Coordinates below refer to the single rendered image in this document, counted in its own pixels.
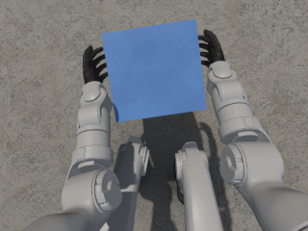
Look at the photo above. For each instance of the right robot upper arm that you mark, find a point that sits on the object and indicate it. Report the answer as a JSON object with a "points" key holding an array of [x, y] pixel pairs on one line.
{"points": [[255, 169]]}

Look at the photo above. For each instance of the robot shin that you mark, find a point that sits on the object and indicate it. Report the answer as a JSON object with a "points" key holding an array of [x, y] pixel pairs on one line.
{"points": [[203, 155], [131, 139]]}

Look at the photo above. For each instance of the robot left forearm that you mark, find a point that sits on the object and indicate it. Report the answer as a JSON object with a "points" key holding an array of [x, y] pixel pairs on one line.
{"points": [[93, 135]]}

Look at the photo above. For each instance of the right robot shin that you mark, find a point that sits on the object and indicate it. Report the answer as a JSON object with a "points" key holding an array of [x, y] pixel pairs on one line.
{"points": [[203, 155]]}

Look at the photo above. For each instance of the left robot shin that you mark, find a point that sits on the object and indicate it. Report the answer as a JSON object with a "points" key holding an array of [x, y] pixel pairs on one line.
{"points": [[131, 139]]}

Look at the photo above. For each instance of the right robot hand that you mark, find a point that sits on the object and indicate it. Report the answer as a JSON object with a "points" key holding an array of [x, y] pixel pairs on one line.
{"points": [[215, 53]]}

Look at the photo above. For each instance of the robot right forearm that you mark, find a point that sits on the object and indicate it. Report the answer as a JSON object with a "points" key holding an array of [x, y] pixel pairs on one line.
{"points": [[235, 118]]}

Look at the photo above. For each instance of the left robot hand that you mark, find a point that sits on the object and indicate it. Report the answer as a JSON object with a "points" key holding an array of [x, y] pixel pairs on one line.
{"points": [[90, 71]]}

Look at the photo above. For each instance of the carton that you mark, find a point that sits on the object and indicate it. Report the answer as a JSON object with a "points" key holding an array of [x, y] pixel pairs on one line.
{"points": [[155, 70]]}

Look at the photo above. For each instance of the left robot upper arm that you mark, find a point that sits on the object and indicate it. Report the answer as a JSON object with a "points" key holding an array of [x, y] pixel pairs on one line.
{"points": [[88, 201]]}

